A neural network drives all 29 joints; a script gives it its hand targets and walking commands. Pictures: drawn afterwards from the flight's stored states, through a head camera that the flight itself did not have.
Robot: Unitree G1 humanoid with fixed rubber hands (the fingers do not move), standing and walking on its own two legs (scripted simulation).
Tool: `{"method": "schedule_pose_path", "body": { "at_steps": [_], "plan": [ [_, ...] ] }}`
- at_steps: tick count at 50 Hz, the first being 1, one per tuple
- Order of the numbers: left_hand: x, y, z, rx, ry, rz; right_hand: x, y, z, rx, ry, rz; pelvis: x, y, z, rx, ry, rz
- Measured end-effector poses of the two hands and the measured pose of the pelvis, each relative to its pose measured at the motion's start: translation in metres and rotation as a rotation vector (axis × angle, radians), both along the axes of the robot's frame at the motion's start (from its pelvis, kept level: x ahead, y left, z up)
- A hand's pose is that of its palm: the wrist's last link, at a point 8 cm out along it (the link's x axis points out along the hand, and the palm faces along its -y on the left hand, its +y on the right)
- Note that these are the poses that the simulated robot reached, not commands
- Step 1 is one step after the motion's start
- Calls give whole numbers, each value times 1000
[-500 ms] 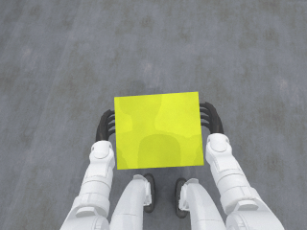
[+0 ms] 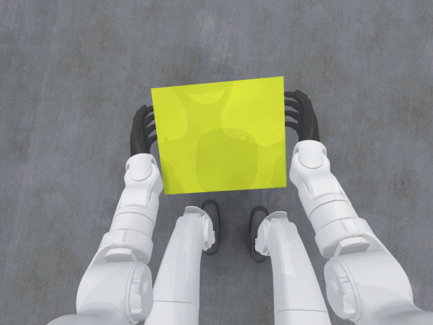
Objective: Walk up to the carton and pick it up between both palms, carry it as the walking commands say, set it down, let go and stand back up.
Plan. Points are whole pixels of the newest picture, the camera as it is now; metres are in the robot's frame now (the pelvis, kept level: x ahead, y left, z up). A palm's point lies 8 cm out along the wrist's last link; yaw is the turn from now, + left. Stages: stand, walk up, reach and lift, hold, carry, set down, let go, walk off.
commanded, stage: set down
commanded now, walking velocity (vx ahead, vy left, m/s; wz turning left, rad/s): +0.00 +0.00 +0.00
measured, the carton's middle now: (222, 132) +0.43 +0.04 -0.23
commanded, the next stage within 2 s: none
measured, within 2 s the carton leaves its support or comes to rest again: neither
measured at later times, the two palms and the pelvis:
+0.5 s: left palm (154, 137) +0.42 +0.20 -0.23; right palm (291, 128) +0.45 -0.10 -0.22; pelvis -0.01 +0.01 -0.07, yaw +0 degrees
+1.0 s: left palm (161, 127) +0.45 +0.20 -0.30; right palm (281, 118) +0.49 -0.10 -0.30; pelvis -0.02 +0.00 -0.16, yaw +3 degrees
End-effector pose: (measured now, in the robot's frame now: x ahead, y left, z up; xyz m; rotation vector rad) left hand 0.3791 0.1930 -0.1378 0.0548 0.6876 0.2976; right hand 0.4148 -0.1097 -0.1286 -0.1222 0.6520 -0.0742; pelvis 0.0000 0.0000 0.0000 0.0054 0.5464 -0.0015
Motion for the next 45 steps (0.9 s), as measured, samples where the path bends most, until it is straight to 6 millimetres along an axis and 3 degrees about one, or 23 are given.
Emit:
{"method": "schedule_pose_path", "body": {
  "at_steps": [8, 20, 29, 45],
  "plan": [
    [2, 2, -33, -6, 30, 4, 2, 2, -32, -8, 31, 1, -1, 2, -21, -2, 42, 1],
    [35, 4, -68, -17, -6, -7, 27, 4, -67, -33, 3, 1, -8, 7, -60, -11, 76, 5],
    [37, 9, -105, -13, 34, 13, 35, 10, -105, -37, 44, 10, -9, 7, -87, -9, 104, 24],
    [68, 9, -146, -13, 12, 21, 65, 11, -152, -31, 30, -4, -19, 1, -144, -3, 123, 47]
  ]
}}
